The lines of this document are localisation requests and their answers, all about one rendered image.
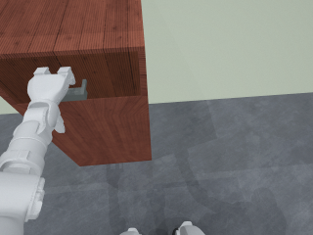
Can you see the left robot shin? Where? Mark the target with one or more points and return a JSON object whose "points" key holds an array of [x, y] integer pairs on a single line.
{"points": [[133, 229]]}

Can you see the handle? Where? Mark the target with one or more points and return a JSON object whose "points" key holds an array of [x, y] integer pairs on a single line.
{"points": [[77, 93]]}

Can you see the cabinet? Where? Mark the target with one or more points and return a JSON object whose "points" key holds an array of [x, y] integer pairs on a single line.
{"points": [[98, 131]]}

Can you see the right robot thigh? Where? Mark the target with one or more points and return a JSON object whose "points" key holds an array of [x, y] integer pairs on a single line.
{"points": [[189, 230]]}

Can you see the robot left forearm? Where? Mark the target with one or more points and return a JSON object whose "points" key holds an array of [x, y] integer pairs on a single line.
{"points": [[29, 145]]}

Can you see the drawer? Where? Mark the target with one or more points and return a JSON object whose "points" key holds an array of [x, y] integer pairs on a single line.
{"points": [[108, 75]]}

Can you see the left robot hand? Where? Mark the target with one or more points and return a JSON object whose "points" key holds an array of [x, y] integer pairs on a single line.
{"points": [[52, 87]]}

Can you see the robot left upper arm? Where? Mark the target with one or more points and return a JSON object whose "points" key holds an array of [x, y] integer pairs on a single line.
{"points": [[21, 199]]}

